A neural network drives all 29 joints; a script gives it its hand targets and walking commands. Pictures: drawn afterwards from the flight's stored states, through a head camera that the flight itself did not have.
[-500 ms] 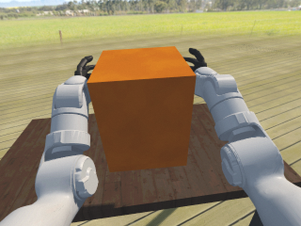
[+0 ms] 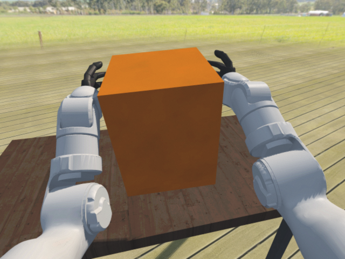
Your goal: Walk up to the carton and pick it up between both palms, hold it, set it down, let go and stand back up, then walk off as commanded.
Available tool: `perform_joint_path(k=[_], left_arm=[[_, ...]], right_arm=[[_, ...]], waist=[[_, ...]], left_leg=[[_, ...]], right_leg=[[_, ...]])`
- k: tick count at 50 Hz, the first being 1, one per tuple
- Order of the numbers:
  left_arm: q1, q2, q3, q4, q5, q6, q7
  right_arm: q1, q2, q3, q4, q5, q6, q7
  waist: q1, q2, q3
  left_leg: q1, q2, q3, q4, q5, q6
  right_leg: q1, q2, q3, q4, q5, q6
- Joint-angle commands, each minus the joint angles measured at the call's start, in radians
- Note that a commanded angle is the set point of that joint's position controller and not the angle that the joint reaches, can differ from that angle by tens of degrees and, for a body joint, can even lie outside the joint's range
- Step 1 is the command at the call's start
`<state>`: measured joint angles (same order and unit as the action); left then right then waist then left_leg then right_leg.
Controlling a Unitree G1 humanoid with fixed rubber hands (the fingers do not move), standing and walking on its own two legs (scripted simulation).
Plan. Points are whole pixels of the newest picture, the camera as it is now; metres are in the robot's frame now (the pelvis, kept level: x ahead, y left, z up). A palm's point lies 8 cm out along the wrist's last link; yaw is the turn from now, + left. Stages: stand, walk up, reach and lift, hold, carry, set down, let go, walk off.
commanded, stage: hold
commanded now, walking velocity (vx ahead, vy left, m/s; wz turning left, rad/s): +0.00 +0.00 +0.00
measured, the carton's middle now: (163, 119) +0.37 -0.02 +0.24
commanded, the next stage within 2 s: none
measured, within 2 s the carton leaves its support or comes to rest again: neither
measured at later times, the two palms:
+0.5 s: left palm (78, 101) +0.38 +0.16 +0.29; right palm (212, 70) +0.36 -0.13 +0.35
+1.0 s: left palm (85, 98) +0.37 +0.14 +0.30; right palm (219, 88) +0.37 -0.15 +0.31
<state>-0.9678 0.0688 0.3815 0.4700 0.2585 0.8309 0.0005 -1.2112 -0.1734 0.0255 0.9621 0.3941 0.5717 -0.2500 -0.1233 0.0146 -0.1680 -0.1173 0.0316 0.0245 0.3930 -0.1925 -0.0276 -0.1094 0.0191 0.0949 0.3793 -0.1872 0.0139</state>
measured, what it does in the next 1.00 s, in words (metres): stands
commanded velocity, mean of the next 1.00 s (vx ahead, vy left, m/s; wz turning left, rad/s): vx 0.00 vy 0.00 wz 0.00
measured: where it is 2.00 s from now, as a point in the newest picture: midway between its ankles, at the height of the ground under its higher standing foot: outside the picture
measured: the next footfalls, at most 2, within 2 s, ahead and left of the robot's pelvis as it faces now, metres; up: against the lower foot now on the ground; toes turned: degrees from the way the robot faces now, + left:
none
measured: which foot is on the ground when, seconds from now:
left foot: down 0.00-1.00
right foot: down 0.00-1.00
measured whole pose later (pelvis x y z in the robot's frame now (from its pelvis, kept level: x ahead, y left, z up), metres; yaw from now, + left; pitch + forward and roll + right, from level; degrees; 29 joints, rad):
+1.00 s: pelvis +0.00 -0.01 +0.00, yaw +0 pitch -5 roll +0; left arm -1.01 0.07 0.41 0.60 0.26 0.78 -0.01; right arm -1.16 -0.17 0.02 0.90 0.35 0.64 -0.28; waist -0.04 0.04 -0.17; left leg -0.11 0.04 0.02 0.37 -0.18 0.00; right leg -0.11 0.03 0.09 0.38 -0.18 0.01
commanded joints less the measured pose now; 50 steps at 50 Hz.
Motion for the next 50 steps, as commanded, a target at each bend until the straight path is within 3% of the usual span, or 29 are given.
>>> perform_joint_path(k=[1, 4, 5, 6, 7, 8, 9, 10, 11, 13, 14, 17, 18, 19, 20, 22, 26, 28, 31, 36, 37, 38, 41, 44, 45, 46, 47, 49, 50], left_arm=[[-0.695, -0.461, -0.193, -0.031, -0.092, -0.060, -0.120], [-0.646, -0.388, -0.106, 0.053, -0.086, -0.059, -0.136], [-0.638, -0.392, -0.091, 0.026, -0.078, -0.060, -0.140], [-0.642, -0.362, -0.053, 0.091, -0.059, -0.060, -0.146], [-0.686, -0.402, -0.121, 0.082, -0.114, -0.072, -0.155], [-0.700, -0.374, -0.075, 0.175, -0.109, -0.074, -0.158], [-0.745, -0.402, -0.133, 0.115, -0.127, -0.085, -0.166], [-0.749, -0.415, -0.166, 0.172, -0.143, -0.091, -0.169], [-0.776, -0.456, -0.223, 0.096, -0.188, -0.106, -0.163], [-0.817, -0.514, -0.324, 0.036, -0.221, -0.112, -0.166], [-0.843, -0.528, -0.333, 0.035, -0.220, -0.116, -0.161], [-0.932, -0.633, -0.490, -0.130, -0.275, -0.114, -0.144], [-0.883, -0.635, -0.489, -0.137, -0.267, -0.100, -0.146], [-0.926, -0.679, -0.533, -0.175, -0.276, -0.101, -0.134], [-0.883, -0.655, -0.484, -0.173, -0.224, -0.091, -0.129], [-0.830, -0.654, -0.450, -0.124, -0.172, -0.073, -0.128], [-0.785, -0.575, -0.372, -0.154, -0.083, -0.041, -0.131], [-0.758, -0.537, -0.308, -0.134, -0.065, -0.029, -0.125], [-0.802, -0.582, -0.361, -0.124, -0.118, -0.049, -0.114], [-0.694, -0.557, -0.329, -0.077, -0.149, -0.059, -0.116], [-0.676, -0.494, -0.260, -0.007, -0.131, -0.058, -0.120], [-0.687, -0.491, -0.239, -0.007, -0.131, -0.062, -0.130], [-0.666, -0.398, -0.101, 0.163, -0.077, -0.056, -0.152], [-0.682, -0.392, -0.102, 0.175, -0.082, -0.069, -0.176], [-0.716, -0.384, -0.094, 0.210, -0.105, -0.077, -0.172], [-0.740, -0.381, -0.085, 0.192, -0.096, -0.092, -0.169], [-0.786, -0.412, -0.134, 0.091, -0.137, -0.112, -0.153], [-0.790, -0.463, -0.211, 0.065, -0.169, -0.118, -0.140], [-0.851, -0.505, -0.290, -0.001, -0.213, -0.126, -0.133]], right_arm=[[-0.692, 0.709, 0.280, -0.443, 0.202, -0.010, 0.116], [-0.684, 0.730, 0.307, -0.456, 0.176, 0.014, 0.089], [-0.662, 0.724, 0.311, -0.458, 0.167, 0.019, 0.083], [-0.664, 0.724, 0.297, -0.403, 0.146, 0.032, 0.081], [-0.717, 0.726, 0.300, -0.481, 0.136, 0.018, 0.077], [-0.716, 0.702, 0.243, -0.409, 0.102, 0.030, 0.074], [-0.701, 0.731, 0.220, -0.377, 0.098, 0.026, 0.075], [-0.706, 0.704, 0.168, -0.353, 0.064, 0.025, 0.077], [-0.731, 0.710, 0.171, -0.407, 0.067, 0.007, 0.083], [-0.657, 0.688, 0.111, -0.333, 0.059, 0.014, 0.076], [-0.689, 0.686, 0.110, -0.333, 0.060, 0.005, 0.083], [-0.614, 0.633, 0.040, -0.295, 0.079, -0.004, 0.093], [-0.584, 0.628, 0.065, -0.273, 0.103, 0.005, 0.099], [-0.609, 0.611, 0.053, -0.279, 0.117, -0.001, 0.107], [-0.554, 0.591, 0.043, -0.219, 0.122, 0.006, 0.117], [-0.564, 0.564, 0.021, -0.173, 0.118, 0.004, 0.134], [-0.535, 0.535, 0.037, -0.144, 0.145, 0.009, 0.168], [-0.545, 0.529, 0.058, -0.144, 0.156, 0.000, 0.182], [-0.591, 0.534, 0.039, -0.212, 0.151, -0.021, 0.177], [-0.628, 0.636, 0.189, -0.389, 0.182, -0.022, 0.127], [-0.667, 0.661, 0.210, -0.412, 0.169, -0.012, 0.115], [-0.637, 0.670, 0.200, -0.364, 0.154, 0.000, 0.108], [-0.715, 0.695, 0.229, -0.398, 0.110, 0.021, 0.086], [-0.682, 0.706, 0.200, -0.345, 0.083, 0.029, 0.081], [-0.768, 0.715, 0.211, -0.402, 0.078, 0.016, 0.083], [-0.756, 0.726, 0.198, -0.395, 0.077, 0.018, 0.081], [-0.744, 0.758, 0.220, -0.407, 0.101, 0.007, 0.090], [-0.732, 0.748, 0.215, -0.408, 0.113, 0.001, 0.082], [-0.732, 0.721, 0.192, -0.424, 0.126, -0.007, 0.082]], waist=[[0.176, -0.155, -0.284], [0.198, -0.297, -0.209], [0.197, -0.304, -0.222], [0.209, -0.325, -0.175], [0.183, -0.336, -0.210], [0.170, -0.366, -0.117], [0.146, -0.332, -0.192], [0.120, -0.278, -0.137], [0.090, -0.266, -0.207], [0.010, -0.147, -0.200], [0.017, -0.113, -0.209], [-0.075, 0.084, -0.289], [-0.060, 0.121, -0.278], [-0.079, 0.191, -0.298], [-0.055, 0.221, -0.249], [-0.037, 0.256, -0.191], [0.020, 0.297, -0.149], [0.059, 0.253, -0.164], [0.026, 0.217, -0.205], [0.074, -0.024, -0.295], [0.105, -0.120, -0.263], [0.100, -0.147, -0.217], [0.160, -0.306, -0.128], [0.154, -0.299, -0.125], [0.167, -0.310, -0.158], [0.167, -0.313, -0.134], [0.153, -0.303, -0.224], [0.128, -0.208, -0.266], [0.076, -0.148, -0.295]], left_leg=[[0.072, -0.078, -0.020, -0.060, 0.206, 0.046], [0.074, -0.087, -0.011, -0.066, 0.116, 0.090], [0.089, -0.078, -0.016, -0.072, 0.143, 0.091], [0.076, -0.084, -0.005, -0.071, 0.071, 0.102], [0.091, -0.077, -0.009, -0.061, 0.076, 0.097], [0.061, -0.079, -0.003, -0.070, -0.007, 0.108], [0.074, -0.074, -0.008, -0.069, 0.025, 0.099], [0.050, -0.081, -0.007, -0.082, -0.056, 0.097], [0.073, -0.066, -0.021, -0.057, 0.045, 0.076], [0.056, -0.069, -0.034, -0.074, 0.048, 0.036], [0.026, -0.072, -0.033, -0.081, 0.004, 0.032], [0.007, -0.054, -0.068, -0.084, 0.051, -0.052], [0.008, -0.050, -0.067, -0.086, 0.074, -0.057], [-0.008, -0.046, -0.077, -0.093, 0.078, -0.080], [-0.037, -0.033, -0.089, -0.108, 0.065, -0.082], [-0.067, -0.030, -0.084, -0.133, 0.005, -0.083], [-0.030, -0.029, -0.056, -0.141, 0.057, -0.086], [-0.002, -0.041, -0.046, -0.127, 0.123, -0.064], [-0.011, -0.033, -0.067, -0.119, 0.094, -0.073], [0.063, -0.066, -0.045, -0.046, 0.249, -0.012], [0.063, -0.073, -0.035, -0.054, 0.184, 0.021], [0.070, -0.082, -0.032, -0.064, 0.146, 0.036], [0.036, -0.088, -0.008, -0.074, 0.029, 0.090], [0.052, -0.078, -0.004, -0.071, 0.006, 0.099], [0.033, -0.075, -0.005, -0.065, 0.003, 0.108], [0.029, -0.074, 0.001, -0.072, -0.025, 0.103], [0.062, -0.077, -0.004, -0.067, 0.051, 0.104], [0.082, -0.081, -0.022, -0.056, 0.105, 0.070], [0.085, -0.080, -0.034, -0.051, 0.110, 0.047]], right_leg=[[0.118, 0.069, -0.066, -0.137, 0.228, 0.059], [0.092, 0.036, -0.052, -0.160, 0.262, 0.094], [0.107, 0.032, -0.056, -0.155, 0.280, 0.099], [0.071, 0.033, -0.054, -0.162, 0.212, 0.103], [0.036, 0.037, -0.070, -0.169, 0.150, 0.094], [-0.034, 0.027, -0.064, -0.201, 0.013, 0.092], [-0.019, 0.031, -0.069, -0.189, -0.028, 0.077], [-0.073, 0.029, -0.071, -0.212, -0.127, 0.059], [-0.055, 0.040, -0.078, -0.181, -0.026, 0.050], [-0.031, 0.048, -0.074, -0.172, 0.046, 0.032], [-0.032, 0.046, -0.071, -0.172, 0.000, 0.029], [0.023, 0.054, -0.069, -0.125, 0.124, -0.004], [0.034, 0.059, -0.060, -0.125, 0.142, -0.004], [0.047, 0.070, -0.064, -0.111, 0.164, -0.014], [0.088, 0.078, -0.063, -0.096, 0.173, -0.015], [0.084, 0.080, -0.063, -0.100, 0.109, -0.014], [0.104, 0.072, -0.061, -0.098, 0.105, -0.018], [0.132, 0.074, -0.059, -0.108, 0.123, -0.010], [0.107, 0.079, -0.063, -0.108, 0.111, -0.016], [0.124, 0.079, -0.072, -0.127, 0.240, 0.026], [0.116, 0.069, -0.068, -0.147, 0.228, 0.048], [0.086, 0.063, -0.073, -0.152, 0.211, 0.056], [0.035, 0.041, -0.062, -0.183, 0.079, 0.074], [-0.015, 0.035, -0.067, -0.190, 0.000, 0.069], [-0.026, 0.034, -0.061, -0.191, -0.021, 0.073], [-0.041, 0.028, -0.062, -0.196, -0.078, 0.069], [-0.027, 0.026, -0.064, -0.179, 0.010, 0.072], [-0.018, 0.038, -0.063, -0.172, 0.112, 0.059], [-0.015, 0.042, -0.063, -0.154, 0.160, 0.048]])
